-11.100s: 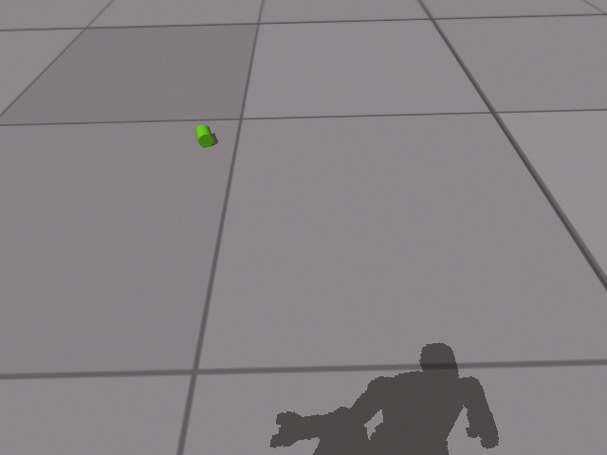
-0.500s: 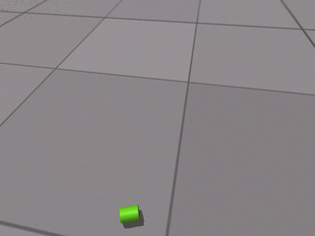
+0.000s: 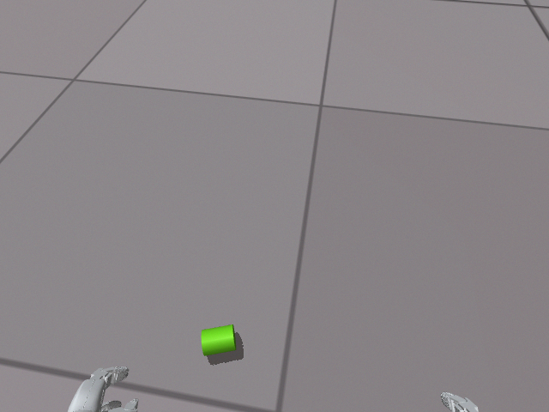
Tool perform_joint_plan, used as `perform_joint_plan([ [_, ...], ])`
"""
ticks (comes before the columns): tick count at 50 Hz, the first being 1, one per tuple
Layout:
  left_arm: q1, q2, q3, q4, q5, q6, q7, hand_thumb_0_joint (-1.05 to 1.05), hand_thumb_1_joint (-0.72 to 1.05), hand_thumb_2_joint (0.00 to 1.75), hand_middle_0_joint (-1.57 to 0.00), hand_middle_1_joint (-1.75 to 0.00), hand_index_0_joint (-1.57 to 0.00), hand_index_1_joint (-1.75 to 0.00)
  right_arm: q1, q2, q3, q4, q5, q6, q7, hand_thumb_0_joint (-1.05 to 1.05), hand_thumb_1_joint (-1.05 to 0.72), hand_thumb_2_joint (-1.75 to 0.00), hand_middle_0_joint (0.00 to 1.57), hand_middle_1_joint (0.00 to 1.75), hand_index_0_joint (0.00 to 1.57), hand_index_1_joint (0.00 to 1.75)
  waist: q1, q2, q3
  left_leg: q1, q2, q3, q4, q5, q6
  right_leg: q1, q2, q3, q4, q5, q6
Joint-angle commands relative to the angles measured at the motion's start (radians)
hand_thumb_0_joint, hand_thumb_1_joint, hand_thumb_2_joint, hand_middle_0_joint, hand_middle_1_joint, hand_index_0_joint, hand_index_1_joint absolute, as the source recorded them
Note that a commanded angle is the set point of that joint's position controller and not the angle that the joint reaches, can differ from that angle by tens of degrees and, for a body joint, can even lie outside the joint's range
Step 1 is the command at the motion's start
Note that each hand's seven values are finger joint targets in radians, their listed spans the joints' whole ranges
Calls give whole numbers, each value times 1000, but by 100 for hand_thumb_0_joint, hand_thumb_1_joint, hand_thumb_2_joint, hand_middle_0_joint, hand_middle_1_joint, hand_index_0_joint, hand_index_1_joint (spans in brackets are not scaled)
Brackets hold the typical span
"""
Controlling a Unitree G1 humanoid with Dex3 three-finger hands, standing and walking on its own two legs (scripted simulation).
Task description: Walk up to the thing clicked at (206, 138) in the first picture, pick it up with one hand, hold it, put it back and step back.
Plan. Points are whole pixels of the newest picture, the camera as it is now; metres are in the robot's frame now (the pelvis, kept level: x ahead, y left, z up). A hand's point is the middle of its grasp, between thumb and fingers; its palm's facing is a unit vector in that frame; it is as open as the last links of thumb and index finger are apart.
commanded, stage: rise first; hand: left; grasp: from above
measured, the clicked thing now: (219, 339) +0.41 +0.21 -0.72
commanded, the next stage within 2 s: none
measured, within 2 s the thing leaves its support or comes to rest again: neither
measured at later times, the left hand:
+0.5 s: hand out of the picture +0.13 +0.26 -0.22, palm faces -0.16 -0.87 -0.47, open 14.1 cm
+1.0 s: hand (160, 396) +0.21 +0.28 -0.38, palm faces -0.42 -0.52 -0.75, open 14.0 cm
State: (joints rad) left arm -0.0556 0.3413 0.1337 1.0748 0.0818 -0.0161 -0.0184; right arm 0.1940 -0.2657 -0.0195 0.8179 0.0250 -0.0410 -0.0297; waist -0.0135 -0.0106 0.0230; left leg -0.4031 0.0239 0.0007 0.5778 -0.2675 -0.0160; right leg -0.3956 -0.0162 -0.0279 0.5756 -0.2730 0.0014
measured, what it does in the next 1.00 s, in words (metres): lowers itself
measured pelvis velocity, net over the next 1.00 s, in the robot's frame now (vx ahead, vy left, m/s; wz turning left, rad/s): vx -0.04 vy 0.01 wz -0.01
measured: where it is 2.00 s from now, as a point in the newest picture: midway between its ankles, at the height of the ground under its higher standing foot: outside the picture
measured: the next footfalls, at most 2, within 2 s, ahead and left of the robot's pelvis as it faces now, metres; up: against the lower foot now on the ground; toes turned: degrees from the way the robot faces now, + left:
none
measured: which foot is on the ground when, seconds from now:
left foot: down 0.00-1.00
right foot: down 0.00-1.00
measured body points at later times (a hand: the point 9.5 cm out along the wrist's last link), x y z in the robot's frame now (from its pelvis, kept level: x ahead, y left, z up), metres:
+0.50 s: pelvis +0.00 +0.02 -0.07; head +0.09 +0.03 +0.37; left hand +0.14 +0.31 -0.19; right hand +0.16 -0.24 -0.17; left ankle +0.01 +0.13 -0.73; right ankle +0.01 -0.12 -0.73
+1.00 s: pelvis -0.04 +0.01 -0.23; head +0.13 +0.02 +0.19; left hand +0.23 +0.30 -0.34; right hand +0.15 -0.26 -0.34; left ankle +0.01 +0.13 -0.73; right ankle +0.01 -0.12 -0.73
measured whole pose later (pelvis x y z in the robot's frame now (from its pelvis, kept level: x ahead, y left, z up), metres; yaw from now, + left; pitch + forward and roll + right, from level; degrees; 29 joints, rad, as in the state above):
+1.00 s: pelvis -0.04 +0.01 -0.23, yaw -1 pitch +32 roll -2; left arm -0.12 0.38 0.07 0.69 0.66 0.01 0.18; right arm 0.08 -0.29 -0.06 0.63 0.00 -0.20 0.02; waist -0.03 0.01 -0.19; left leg -1.63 0.02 -0.02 1.75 -0.67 0.00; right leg -1.61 -0.03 -0.01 1.73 -0.67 0.02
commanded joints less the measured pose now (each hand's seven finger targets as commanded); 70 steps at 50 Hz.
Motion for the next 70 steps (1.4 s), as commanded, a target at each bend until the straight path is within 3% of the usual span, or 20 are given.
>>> perform_joint_plan([
  [1,75,187,56,-136,50,52,21,0,-14,93,-7,-105,-10,-101,34,-158,-63,-180,0,-35,-9,0,-92,-90,20,30,20,30,34,67,-239,20,-55,30,-14,145,16,67,14,2,-28,143,-24],
  [4,94,169,51,-181,68,117,32,0,-38,95,-8,-105,-10,-103,10,-151,-63,-241,4,-41,-1,0,-92,-90,20,30,20,30,20,-11,-215,-44,-45,22,33,107,23,11,19,-8,2,92,-19],
  [7,78,155,51,-247,90,136,45,0,-52,95,-9,-107,-10,-106,34,-145,-66,-260,-2,-59,4,0,-91,-90,20,30,20,30,4,7,-228,-97,-33,18,112,100,20,-78,27,-14,88,79,-19],
  [10,114,161,75,-295,114,128,55,0,-56,96,-9,-107,-9,-106,52,-144,-75,-285,-8,-81,9,0,-91,-90,20,30,20,30,1,8,-253,-171,-25,9,196,69,21,-163,27,-12,180,45,-19],
  [12,76,160,64,-427,128,108,58,0,-57,97,-8,-107,-8,-107,45,-133,-77,-308,-13,-97,9,0,-91,-90,20,30,20,30,-1,59,-298,-198,-20,6,245,52,19,-222,25,-6,238,29,-22],
  [16,193,149,70,-505,152,122,64,0,-58,98,-8,-107,-7,-108,49,-135,-81,-331,-15,-115,2,0,-90,-90,20,30,20,30,-8,79,-331,-230,-4,-18,291,32,13,-300,29,-12,315,-2,-24],
  [17,178,141,52,-594,156,122,64,0,-60,99,-8,-106,-7,-107,42,-129,-81,-348,-18,-120,1,0,-91,-90,20,30,20,30,-8,90,-353,-242,-5,-19,309,34,14,-303,27,-8,325,3,-24],
  [19,244,122,45,-605,162,145,64,0,-59,97,-8,-108,-8,-108,30,-125,-80,-358,-16,-125,-1,0,-92,-91,20,30,20,30,-11,70,-342,-264,-1,-25,327,6,14,-340,29,-11,345,-31,-22],
  [24,306,117,37,-691,191,185,73,0,-59,95,-8,-109,-9,-108,33,-123,-76,-376,-19,-142,-4,0,-94,-91,20,30,20,30,-21,64,-396,-331,-4,-23,419,59,20,-381,26,-10,416,20,-23],
  [29,340,131,51,-763,219,203,84,0,-57,93,-8,-109,-10,-107,10,-116,-72,-404,-17,-158,-4,0,-94,-91,20,30,20,30,-11,70,-405,-410,-12,-22,484,-1,25,-453,25,-8,470,-27,-23],
  [30,314,129,34,-782,224,203,84,0,-58,94,-8,-108,-9,-107,3,-117,-70,-404,-17,-161,-4,0,-93,-91,20,30,20,30,-22,80,-399,-429,-8,-30,492,-24,23,-485,24,-10,491,-45,-23],
  [34,202,140,22,-717,288,172,93,0,-56,94,-7,-109,-8,-108,-14,-129,-69,-389,-17,-182,1,0,-91,-90,20,30,20,30,-37,73,-365,-545,-5,-53,568,-130,20,-647,22,-12,595,-137,-24],
  [39,82,127,-29,-640,402,86,125,0,-52,95,-6,-109,-7,-108,-28,-150,-76,-359,-19,-210,19,0,-88,-89,20,30,20,30,-42,100,-478,-654,-10,-66,713,-116,11,-821,19,-10,773,-132,-32],
  [41,38,176,-8,-598,460,55,151,0,-52,95,-6,-109,-7,-107,-39,-164,-82,-335,-17,-214,23,0,-88,-90,20,30,20,30,-20,111,-528,-685,-11,-69,768,-114,8,-894,18,-8,840,-141,-35],
  [44,-46,194,-13,-561,527,19,194,0,-52,96,-7,-107,-8,-106,-47,-173,-89,-309,-18,-216,29,0,-88,-90,20,30,20,30,-28,113,-602,-760,-17,-69,851,-116,9,-975,18,-7,924,-133,-37],
  [46,-58,215,-1,-499,569,8,220,0,-52,95,-8,-107,-9,-106,-47,-178,-92,-286,-19,-210,33,0,-90,-90,20,30,20,30,-10,115,-637,-816,-25,-57,914,-88,12,-1013,19,-5,973,-115,-39],
  [52,-285,297,12,-405,696,-12,299,0,-49,97,-9,-104,-9,-103,-23,-185,-103,-235,-31,-173,53,0,-87,-89,20,30,20,30,-5,65,-788,-994,-39,-5,1104,-102,31,-1041,21,6,1061,-99,-29],
  [59,-570,396,13,-276,784,-40,345,0,-51,99,-10,-101,-9,-102,1,-178,-109,-188,-58,-128,60,0,-87,-89,20,30,20,30,-30,8,-843,-1170,-40,14,1225,-257,45,-1087,27,13,1108,-267,-20],
  [69,-758,420,-21,-81,922,-89,383,0,-53,101,-7,-102,-7,-102,39,-182,-98,-140,-80,-91,70,0,-89,-90,20,30,20,30,-78,74,-753,-1279,-41,-8,1298,-377,48,-1290,35,-39,1222,-381,-33],
  [70,-771,446,-7,-73,941,-94,393,0,-55,102,-6,-102,-7,-102,43,-188,-94,-135,-82,-88,71,0,-89,-90,20,30,20,30,-72,94,-756,-1268,-39,-15,1299,-378,46,-1316,34,-48,1243,-374,-35],
])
